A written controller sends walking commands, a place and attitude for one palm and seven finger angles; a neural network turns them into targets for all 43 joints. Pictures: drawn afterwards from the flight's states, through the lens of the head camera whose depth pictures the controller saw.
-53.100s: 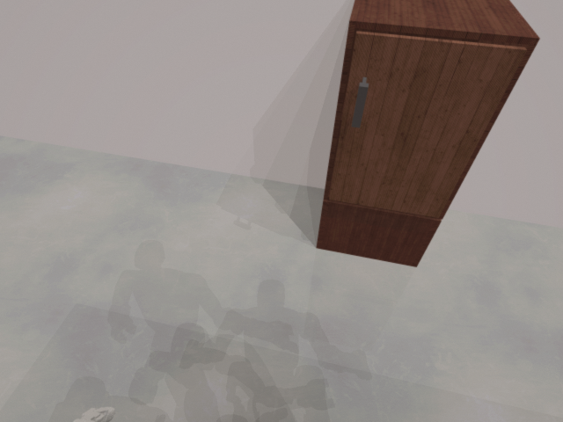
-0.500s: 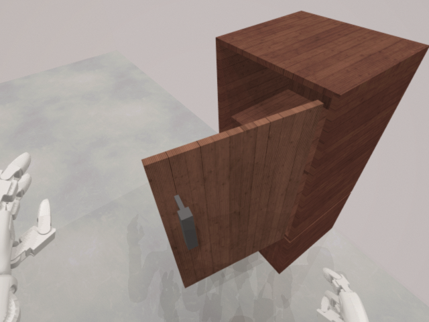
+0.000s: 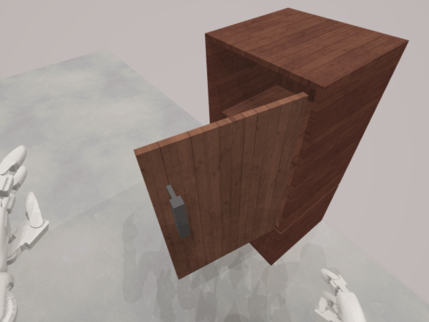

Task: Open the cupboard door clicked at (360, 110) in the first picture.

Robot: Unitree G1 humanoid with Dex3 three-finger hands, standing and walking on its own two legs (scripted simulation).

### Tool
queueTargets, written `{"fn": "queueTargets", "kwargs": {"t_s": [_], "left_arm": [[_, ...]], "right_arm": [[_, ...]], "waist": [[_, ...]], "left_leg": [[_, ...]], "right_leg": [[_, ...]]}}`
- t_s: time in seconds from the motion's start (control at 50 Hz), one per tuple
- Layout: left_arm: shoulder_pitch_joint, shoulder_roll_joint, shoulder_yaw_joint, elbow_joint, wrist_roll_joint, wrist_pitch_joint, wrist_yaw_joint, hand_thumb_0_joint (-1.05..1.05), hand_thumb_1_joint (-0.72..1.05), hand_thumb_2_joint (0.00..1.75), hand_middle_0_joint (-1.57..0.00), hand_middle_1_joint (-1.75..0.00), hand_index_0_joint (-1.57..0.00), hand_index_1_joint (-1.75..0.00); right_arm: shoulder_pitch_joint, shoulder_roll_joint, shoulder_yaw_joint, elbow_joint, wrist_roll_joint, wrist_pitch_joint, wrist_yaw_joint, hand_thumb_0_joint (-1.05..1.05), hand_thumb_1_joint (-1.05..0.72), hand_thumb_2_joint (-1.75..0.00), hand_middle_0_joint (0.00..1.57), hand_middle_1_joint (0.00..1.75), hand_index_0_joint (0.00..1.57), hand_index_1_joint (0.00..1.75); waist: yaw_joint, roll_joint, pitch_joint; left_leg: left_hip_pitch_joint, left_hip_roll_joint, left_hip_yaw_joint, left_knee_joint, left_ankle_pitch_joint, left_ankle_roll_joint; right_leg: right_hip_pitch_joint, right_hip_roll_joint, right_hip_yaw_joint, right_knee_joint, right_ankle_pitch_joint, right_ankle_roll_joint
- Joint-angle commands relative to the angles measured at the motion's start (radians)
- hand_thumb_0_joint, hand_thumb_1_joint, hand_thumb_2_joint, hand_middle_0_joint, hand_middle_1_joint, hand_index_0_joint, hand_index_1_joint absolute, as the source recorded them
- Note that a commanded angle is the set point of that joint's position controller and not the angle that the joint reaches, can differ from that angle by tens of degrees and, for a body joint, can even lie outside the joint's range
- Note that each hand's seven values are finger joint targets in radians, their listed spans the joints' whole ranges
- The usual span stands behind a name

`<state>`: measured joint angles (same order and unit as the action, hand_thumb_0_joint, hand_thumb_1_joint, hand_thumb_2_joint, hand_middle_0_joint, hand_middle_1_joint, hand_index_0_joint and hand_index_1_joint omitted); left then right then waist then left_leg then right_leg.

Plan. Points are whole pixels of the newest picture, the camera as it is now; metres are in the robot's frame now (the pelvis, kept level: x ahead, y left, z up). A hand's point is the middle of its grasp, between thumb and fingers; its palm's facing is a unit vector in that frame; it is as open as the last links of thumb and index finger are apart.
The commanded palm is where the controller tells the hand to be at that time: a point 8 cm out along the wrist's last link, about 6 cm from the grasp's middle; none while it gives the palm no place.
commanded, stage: step back with the hand held close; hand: left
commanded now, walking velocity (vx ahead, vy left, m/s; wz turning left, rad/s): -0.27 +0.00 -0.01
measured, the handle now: (177, 211) +0.35 +0.13 -0.01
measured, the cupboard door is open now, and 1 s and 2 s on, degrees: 80 80 80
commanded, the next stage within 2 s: stop stepping back and stand still in 1.22 s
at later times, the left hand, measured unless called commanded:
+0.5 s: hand out of the picture +0.13 +0.29 +0.15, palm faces +0.48 -0.73 -0.49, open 7.4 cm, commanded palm +0.07 +0.32 +0.17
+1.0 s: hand out of the picture +0.09 +0.27 +0.15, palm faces +0.40 -0.78 -0.49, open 7.4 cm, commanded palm +0.01 +0.31 +0.17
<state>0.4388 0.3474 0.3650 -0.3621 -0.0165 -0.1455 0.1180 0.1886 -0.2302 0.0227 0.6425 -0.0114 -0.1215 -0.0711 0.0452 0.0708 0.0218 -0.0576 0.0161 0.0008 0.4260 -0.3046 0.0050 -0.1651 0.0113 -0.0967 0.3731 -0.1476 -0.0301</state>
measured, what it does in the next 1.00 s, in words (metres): walks backwards: right foot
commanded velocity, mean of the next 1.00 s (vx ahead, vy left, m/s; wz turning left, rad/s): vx -0.31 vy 0.00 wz -0.02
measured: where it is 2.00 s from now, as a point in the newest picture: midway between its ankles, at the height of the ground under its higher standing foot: outside the picture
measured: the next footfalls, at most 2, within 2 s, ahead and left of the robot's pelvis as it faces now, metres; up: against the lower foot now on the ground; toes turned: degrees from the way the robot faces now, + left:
right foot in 0.80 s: -0.10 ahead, -0.10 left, +0.00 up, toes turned +4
left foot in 1.38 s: -0.25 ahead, +0.11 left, +0.00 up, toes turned +5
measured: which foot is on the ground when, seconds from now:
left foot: down 0.00-1.00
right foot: down 0.00-0.70, up 0.72-0.78, down 0.80-1.00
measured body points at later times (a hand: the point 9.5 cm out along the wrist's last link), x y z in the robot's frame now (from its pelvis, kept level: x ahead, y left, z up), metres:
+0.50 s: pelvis -0.07 +0.02 -0.02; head -0.07 +0.02 +0.43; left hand +0.10 +0.33 +0.18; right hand +0.11 -0.22 -0.09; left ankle -0.04 +0.12 -0.74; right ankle +0.04 -0.10 -0.74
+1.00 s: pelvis -0.13 +0.01 -0.01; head -0.08 +0.02 +0.43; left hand +0.06 +0.31 +0.17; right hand +0.08 -0.21 -0.09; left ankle -0.04 +0.12 -0.74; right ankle -0.11 -0.11 -0.74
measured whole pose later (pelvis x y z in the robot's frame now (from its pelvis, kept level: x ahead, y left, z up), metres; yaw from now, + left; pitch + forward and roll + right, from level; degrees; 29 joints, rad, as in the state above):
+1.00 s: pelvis -0.13 +0.01 -0.01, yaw +0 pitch +1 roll +0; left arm 0.49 0.42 0.41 -0.52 -0.01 -0.21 0.14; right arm 0.10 -0.19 0.00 0.63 -0.03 -0.13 -0.05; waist 0.03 -0.04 0.08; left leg -0.40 -0.01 0.01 0.51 -0.13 0.02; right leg -0.34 0.05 0.06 0.62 -0.28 0.00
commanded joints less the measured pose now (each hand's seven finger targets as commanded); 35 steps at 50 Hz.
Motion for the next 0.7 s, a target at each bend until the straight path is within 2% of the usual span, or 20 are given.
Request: {"fn": "queueTargets", "kwargs": {"t_s": [0.0,0.02,0.06,0.08,0.1,0.14,0.18,0.24,0.28,0.32,0.36,0.42,0.46,0.48,0.52,0.56,0.6,0.62,0.64,0.68], "left_arm": [[0.025,0.207,0.136,-0.211,-0.003,-0.081,0.017,0.0,0.9,0.9,-0.2,-0.3,-0.2,-0.3],[0.053,0.204,0.135,-0.224,-0.005,-0.082,0.02,0.0,0.9,0.9,-0.2,-0.3,-0.2,-0.3],[0.084,0.216,0.151,-0.256,-0.008,-0.084,0.025,0.0,0.9,0.9,-0.2,-0.3,-0.2,-0.3],[0.099,0.234,0.171,-0.258,-0.01,-0.084,0.031,0.0,0.9,0.9,-0.2,-0.3,-0.2,-0.3],[0.11,0.231,0.17,-0.267,-0.012,-0.081,0.033,0.0,0.9,0.9,-0.2,-0.3,-0.2,-0.3],[0.105,0.246,0.184,-0.3,-0.013,-0.083,0.036,0.0,0.9,0.9,-0.2,-0.3,-0.2,-0.3],[0.094,0.269,0.203,-0.318,-0.011,-0.086,0.044,0.0,0.9,0.9,-0.2,-0.3,-0.2,-0.3],[0.084,0.25,0.183,-0.318,-0.002,-0.09,0.049,0.0,0.9,0.9,-0.2,-0.3,-0.2,-0.3],[0.058,0.255,0.19,-0.321,0.009,-0.094,0.053,0.0,0.9,0.9,-0.2,-0.3,-0.2,-0.3],[0.046,0.236,0.179,-0.312,0.022,-0.098,0.056,0.0,0.9,0.9,-0.2,-0.3,-0.2,-0.3],[0.017,0.227,0.174,-0.304,0.035,-0.102,0.058,0.0,0.9,0.9,-0.2,-0.3,-0.2,-0.3],[-0.022,0.22,0.168,-0.308,0.05,-0.11,0.059,0.0,0.9,0.9,-0.2,-0.3,-0.2,-0.3],[-0.024,0.232,0.178,-0.317,0.052,-0.118,0.06,0.0,0.9,0.9,-0.2,-0.3,-0.2,-0.3],[-0.019,0.254,0.197,-0.316,0.05,-0.119,0.062,0.0,0.9,0.9,-0.2,-0.3,-0.2,-0.3],[-0.025,0.247,0.183,-0.34,0.038,-0.123,0.062,0.0,0.9,0.9,-0.2,-0.3,-0.2,-0.3],[-0.024,0.258,0.182,-0.365,0.026,-0.128,0.07,0.0,0.9,0.9,-0.2,-0.3,-0.2,-0.3],[0.014,0.259,0.187,-0.364,0.013,-0.13,0.079,0.0,0.9,0.9,-0.2,-0.3,-0.2,-0.3],[0.026,0.258,0.192,-0.374,0.012,-0.132,0.08,0.0,0.9,0.9,-0.2,-0.3,-0.2,-0.3],[0.029,0.258,0.2,-0.393,0.016,-0.137,0.08,0.0,0.9,0.9,-0.2,-0.3,-0.2,-0.3],[0.048,0.271,0.252,-0.388,0.045,-0.148,0.086,0.0,0.9,0.9,-0.2,-0.3,-0.2,-0.3]], "right_arm": [[-0.106,-0.113,-0.047,-0.179,-0.002,-0.019,-0.012,0.0,-0.9,-0.9,0.2,0.3,0.2,0.3],[-0.102,-0.119,-0.05,-0.185,0.0,-0.012,-0.011,0.0,-0.9,-0.9,0.2,0.3,0.2,0.3],[-0.103,-0.121,-0.057,-0.198,0.002,0.0,-0.014,0.0,-0.9,-0.9,0.2,0.3,0.2,0.3],[-0.11,-0.123,-0.06,-0.197,0.003,0.006,-0.019,0.0,-0.9,-0.9,0.2,0.3,0.2,0.3],[-0.108,-0.118,-0.061,-0.208,0.005,0.012,-0.019,0.0,-0.9,-0.9,0.2,0.3,0.2,0.3],[-0.105,-0.121,-0.067,-0.221,0.01,0.02,-0.022,0.0,-0.9,-0.9,0.2,0.3,0.2,0.3],[-0.111,-0.123,-0.07,-0.221,0.01,0.021,-0.028,0.0,-0.9,-0.9,0.2,0.3,0.2,0.3],[-0.106,-0.125,-0.071,-0.23,0.01,0.018,-0.031,0.0,-0.9,-0.9,0.2,0.3,0.2,0.3],[-0.11,-0.136,-0.072,-0.228,0.005,0.012,-0.036,0.0,-0.9,-0.9,0.2,0.3,0.2,0.3],[-0.095,-0.14,-0.071,-0.234,0.005,0.007,-0.035,0.0,-0.9,-0.9,0.2,0.3,0.2,0.3],[-0.09,-0.142,-0.072,-0.239,0.004,0.002,-0.035,0.0,-0.9,-0.9,0.2,0.3,0.2,0.3],[-0.08,-0.146,-0.074,-0.242,0.004,-0.004,-0.032,0.0,-0.9,-0.9,0.2,0.3,0.2,0.3],[-0.069,-0.142,-0.075,-0.242,0.004,-0.01,-0.027,0.0,-0.9,-0.9,0.2,0.3,0.2,0.3],[-0.065,-0.141,-0.077,-0.237,0.004,-0.008,-0.029,0.0,-0.9,-0.9,0.2,0.3,0.2,0.3],[-0.054,-0.133,-0.072,-0.237,0.005,-0.01,-0.021,0.0,-0.9,-0.9,0.2,0.3,0.2,0.3],[-0.044,-0.117,-0.065,-0.222,0.004,-0.012,-0.019,0.0,-0.9,-0.9,0.2,0.3,0.2,0.3],[-0.044,-0.115,-0.06,-0.213,0.001,-0.01,-0.023,0.0,-0.9,-0.9,0.2,0.3,0.2,0.3],[-0.049,-0.122,-0.06,-0.219,0.0,-0.01,-0.026,0.0,-0.9,-0.9,0.2,0.3,0.2,0.3],[-0.059,-0.133,-0.063,-0.227,0.001,-0.013,-0.029,0.0,-0.9,-0.9,0.2,0.3,0.2,0.3],[-0.08,-0.142,-0.072,-0.233,-0.005,-0.02,-0.036,0.0,-0.9,-0.9,0.2,0.3,0.2,0.3]], "waist": [[-0.032,-0.035,-0.094],[-0.033,-0.009,-0.12],[-0.033,-0.025,-0.17],[-0.028,-0.006,-0.181],[-0.03,-0.028,-0.188],[-0.031,-0.062,-0.193],[-0.026,-0.042,-0.179],[-0.029,-0.041,-0.127],[-0.026,0.014,-0.094],[-0.029,0.025,-0.077],[-0.033,0.011,-0.041],[-0.038,0.011,-0.02],[-0.042,-0.045,-0.025],[-0.042,-0.083,-0.032],[-0.05,-0.132,-0.038],[-0.054,-0.159,-0.057],[-0.058,-0.115,-0.078],[-0.057,-0.058,-0.075],[-0.054,0.032,-0.066],[-0.032,0.214,-0.081]], "left_leg": [[-0.161,0.002,-0.022,-0.002,0.188,0.019],[-0.17,0.011,-0.029,-0.009,0.227,0.015],[-0.182,0.024,-0.037,-0.016,0.286,0.012],[-0.19,0.028,-0.044,-0.022,0.32,0.01],[-0.21,0.034,-0.052,-0.024,0.33,0.008],[-0.243,0.035,-0.061,-0.017,0.318,0.008],[-0.264,0.035,-0.068,-0.025,0.275,0.013],[-0.347,0.054,-0.089,-0.055,0.162,0.031],[-0.437,0.069,-0.113,-0.097,0.044,0.051],[-0.544,0.091,-0.133,-0.132,-0.1,0.073],[-0.644,0.101,-0.144,-0.149,-0.246,0.093],[-0.711,0.094,-0.144,-0.117,-0.355,0.107],[-0.687,0.068,-0.129,-0.052,-0.357,0.103],[-0.641,0.049,-0.118,-0.008,-0.339,0.093],[-0.536,0.019,-0.091,0.098,-0.312,0.072],[-0.392,-0.006,-0.054,0.187,-0.234,0.048],[-0.343,0.005,-0.073,0.146,-0.216,0.044],[-0.395,0.024,-0.105,0.07,-0.248,0.053],[-0.496,0.066,-0.164,-0.032,-0.329,0.073],[-0.801,0.212,-0.338,-0.27,-0.474,0.142]], "right_leg": [[0.054,-0.143,0.168,-0.068,0.133,-0.018],[0.068,-0.135,0.156,-0.041,0.162,-0.017],[0.095,-0.119,0.133,0.0,0.215,-0.006],[0.108,-0.117,0.123,0.022,0.255,-0.006],[0.117,-0.111,0.118,0.041,0.265,-0.003],[0.118,-0.107,0.124,0.059,0.272,-0.002],[0.094,-0.107,0.129,0.065,0.238,-0.002],[0.077,-0.088,0.136,0.085,0.148,0.014],[0.105,-0.074,0.137,0.115,0.094,0.02],[0.16,-0.058,0.137,0.173,0.058,0.029],[0.189,-0.052,0.146,0.206,0.022,0.033],[0.185,-0.062,0.175,0.209,-0.04,0.03],[0.135,-0.083,0.22,0.161,-0.085,0.018],[0.088,-0.101,0.247,0.107,-0.123,0.007],[-0.048,-0.153,0.295,0.009,-0.258,-0.02],[-0.193,-0.194,0.289,-0.061,-0.342,-0.036],[-0.222,-0.181,0.237,-0.034,-0.322,-0.031],[-0.183,-0.146,0.206,0.015,-0.303,-0.013],[-0.1,-0.095,0.174,0.101,-0.279,0.011],[0.21,0.026,0.103,0.441,-0.081,0.049]]}}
